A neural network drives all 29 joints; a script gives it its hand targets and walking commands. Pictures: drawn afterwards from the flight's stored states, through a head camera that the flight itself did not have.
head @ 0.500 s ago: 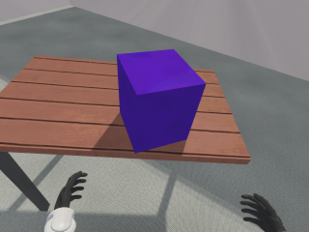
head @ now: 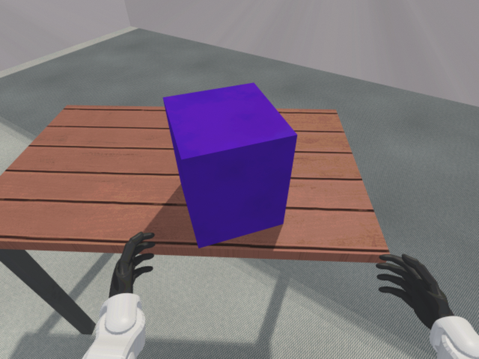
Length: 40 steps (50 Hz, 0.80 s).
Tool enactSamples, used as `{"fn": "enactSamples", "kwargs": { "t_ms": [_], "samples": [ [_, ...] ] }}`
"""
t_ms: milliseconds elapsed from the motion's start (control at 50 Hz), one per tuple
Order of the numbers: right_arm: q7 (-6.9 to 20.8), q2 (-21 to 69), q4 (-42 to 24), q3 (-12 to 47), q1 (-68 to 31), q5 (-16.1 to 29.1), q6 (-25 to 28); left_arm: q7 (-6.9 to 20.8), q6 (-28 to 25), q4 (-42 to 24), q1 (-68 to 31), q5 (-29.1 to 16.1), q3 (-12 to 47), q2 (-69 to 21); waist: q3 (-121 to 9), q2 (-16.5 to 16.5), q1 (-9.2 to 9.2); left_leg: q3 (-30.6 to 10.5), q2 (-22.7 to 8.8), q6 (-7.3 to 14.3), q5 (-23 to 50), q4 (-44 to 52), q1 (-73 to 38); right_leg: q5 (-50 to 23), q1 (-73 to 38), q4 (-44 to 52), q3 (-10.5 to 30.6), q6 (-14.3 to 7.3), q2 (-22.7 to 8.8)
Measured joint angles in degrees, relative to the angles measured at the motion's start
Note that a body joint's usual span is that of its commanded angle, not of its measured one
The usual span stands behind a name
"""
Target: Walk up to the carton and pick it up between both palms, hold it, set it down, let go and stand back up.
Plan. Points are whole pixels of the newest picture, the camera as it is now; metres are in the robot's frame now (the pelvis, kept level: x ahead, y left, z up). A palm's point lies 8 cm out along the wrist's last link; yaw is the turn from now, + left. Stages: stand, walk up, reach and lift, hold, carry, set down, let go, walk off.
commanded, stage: reach and lift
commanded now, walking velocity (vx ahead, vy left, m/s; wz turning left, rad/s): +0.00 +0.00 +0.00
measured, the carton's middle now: (226, 164) +0.50 +0.05 +0.06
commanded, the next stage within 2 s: none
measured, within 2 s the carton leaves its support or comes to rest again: neither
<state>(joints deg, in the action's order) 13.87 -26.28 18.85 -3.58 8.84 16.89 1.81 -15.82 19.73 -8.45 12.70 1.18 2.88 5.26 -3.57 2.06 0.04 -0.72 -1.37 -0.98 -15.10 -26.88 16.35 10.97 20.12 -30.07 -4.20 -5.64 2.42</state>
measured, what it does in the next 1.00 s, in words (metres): stands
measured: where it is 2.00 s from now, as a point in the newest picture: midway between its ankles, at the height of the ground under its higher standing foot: outside the picture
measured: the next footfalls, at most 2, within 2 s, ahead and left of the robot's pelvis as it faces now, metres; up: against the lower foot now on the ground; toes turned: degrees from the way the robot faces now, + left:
none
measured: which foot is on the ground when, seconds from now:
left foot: down 0.00-1.00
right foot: down 0.00-1.00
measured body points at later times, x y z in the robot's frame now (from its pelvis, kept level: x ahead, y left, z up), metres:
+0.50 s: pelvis +0.05 +0.01 +0.00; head +0.08 +0.03 +0.45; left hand +0.30 +0.19 +0.09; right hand +0.30 -0.25 +0.04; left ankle +0.04 +0.18 -0.73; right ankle +0.06 -0.03 -0.73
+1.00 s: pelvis +0.02 +0.02 +0.00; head +0.04 +0.03 +0.45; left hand +0.32 +0.19 +0.13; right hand +0.36 -0.22 +0.12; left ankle +0.04 +0.18 -0.73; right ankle +0.06 -0.03 -0.73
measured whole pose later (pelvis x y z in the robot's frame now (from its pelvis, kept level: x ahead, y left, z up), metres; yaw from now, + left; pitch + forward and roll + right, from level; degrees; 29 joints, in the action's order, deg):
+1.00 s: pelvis +0.02 +0.02 +0.00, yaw -1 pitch +2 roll +1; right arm 8.5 -30.2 11.7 0.4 -14.5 24.8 -12.1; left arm -22.2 43.7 -23.8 -7.9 0.7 2.9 1.4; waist 0.6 2.4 0.0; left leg -0.7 -2.0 -2.4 -11.4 -25.9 16.3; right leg 9.5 18.7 -26.2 -3.2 -5.7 3.7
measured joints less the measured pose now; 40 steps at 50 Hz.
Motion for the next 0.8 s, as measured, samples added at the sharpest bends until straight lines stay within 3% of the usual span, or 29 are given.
{"fn": "enactSamples", "kwargs": {
  "t_ms": [80, 380, 620, 800],
  "samples": [
    [-0.44, 0.00, -3.23, 1.08, 0.00, 1.36, -0.05, -0.68, 0.06, -4.43, 0.00, -0.29, 0.00, -1.33, 0.48, 0.76, 0.01, -0.01, -0.20, 0.00, 1.47, 0.25, -0.01, 0.32, -0.01, 0.00, 0.04, -0.28, 0.52],
    [-0.80, -0.15, -3.27, 2.27, -0.22, 4.47, 0.27, -3.42, 2.96, -11.31, 0.21, -0.30, 1.76, -3.76, 1.12, 3.81, 0.01, 0.00, -0.55, -0.33, 1.64, 0.50, 0.00, 2.61, -0.09, 0.10, 0.22, -0.84, 0.98],
    [-5.04, -2.45, -7.47, 3.77, -2.32, 7.66, 1.30, -3.49, 6.80, -20.99, 0.21, -0.31, 1.76, -3.80, 2.53, 1.26, 0.01, 0.01, -0.55, -1.02, 1.55, 0.55, 0.00, 1.84, -1.37, 3.02, 0.83, -0.16, 1.14],
    [-5.52, -3.96, -7.48, 3.94, -9.38, 7.91, -4.17, -4.06, 13.82, -21.48, -3.16, -0.31, 1.75, -3.84, 3.82, 1.00, 0.01, 0.00, -0.65, -1.24, 2.15, 0.95, 0.01, 0.19, -1.39, 3.77, 0.99, -0.08, 1.26]
  ]
}}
